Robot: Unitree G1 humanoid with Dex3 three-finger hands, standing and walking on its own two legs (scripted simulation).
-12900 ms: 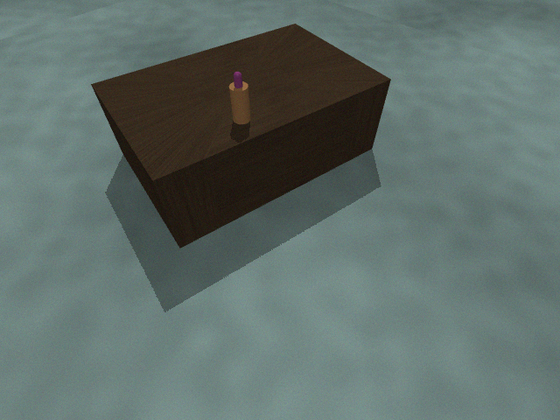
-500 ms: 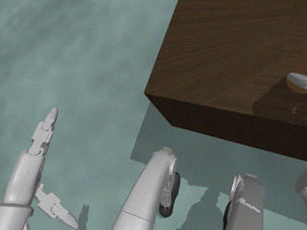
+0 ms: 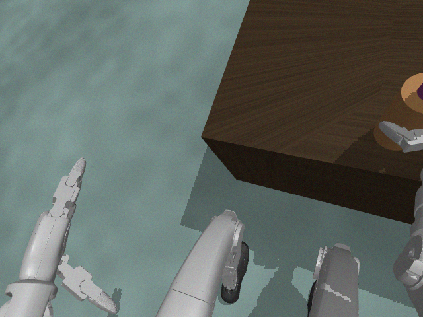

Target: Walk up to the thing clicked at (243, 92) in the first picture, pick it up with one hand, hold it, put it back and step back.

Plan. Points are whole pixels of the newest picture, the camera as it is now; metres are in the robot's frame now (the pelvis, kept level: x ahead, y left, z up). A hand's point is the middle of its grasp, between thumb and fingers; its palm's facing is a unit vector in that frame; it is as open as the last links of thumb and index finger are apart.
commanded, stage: settle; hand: right
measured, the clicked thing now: (416, 108) +0.51 -0.20 -0.04
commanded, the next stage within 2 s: lift in 0.56 s
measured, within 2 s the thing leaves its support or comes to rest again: neither
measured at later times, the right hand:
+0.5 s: hand out of the picture +0.52 -0.21 -0.01, palm faces +0.16 +0.99 -0.01, open 10.3 cm
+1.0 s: hand out of the picture +0.50 -0.21 +0.03, palm faces +0.17 +0.99 -0.01, open 10.3 cm
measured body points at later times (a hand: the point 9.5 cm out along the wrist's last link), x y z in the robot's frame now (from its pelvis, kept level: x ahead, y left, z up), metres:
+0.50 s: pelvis +0.01 +0.00 +0.03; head +0.19 -0.08 +0.44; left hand +0.18 +0.26 +0.12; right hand +0.50 -0.26 +0.00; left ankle +0.09 +0.14 -0.53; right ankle +0.05 -0.14 -0.53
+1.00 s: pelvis +0.02 +0.00 +0.06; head +0.18 -0.07 +0.48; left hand +0.19 +0.26 +0.13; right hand +0.48 -0.26 +0.03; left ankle +0.09 +0.14 -0.53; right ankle +0.05 -0.14 -0.53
